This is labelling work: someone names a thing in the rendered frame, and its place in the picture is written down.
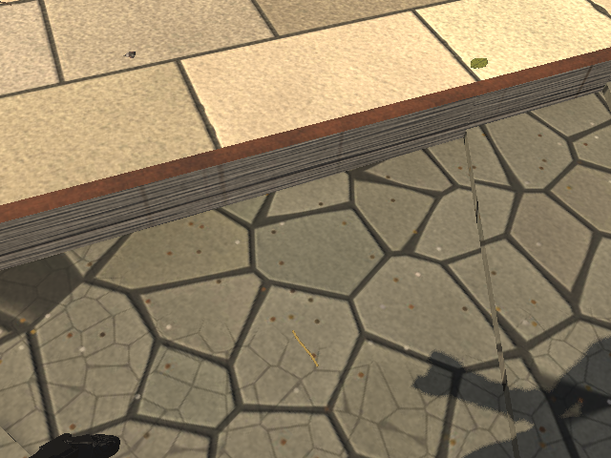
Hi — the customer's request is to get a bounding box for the left robot hand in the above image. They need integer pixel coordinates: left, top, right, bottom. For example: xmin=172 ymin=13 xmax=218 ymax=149
xmin=29 ymin=433 xmax=120 ymax=458

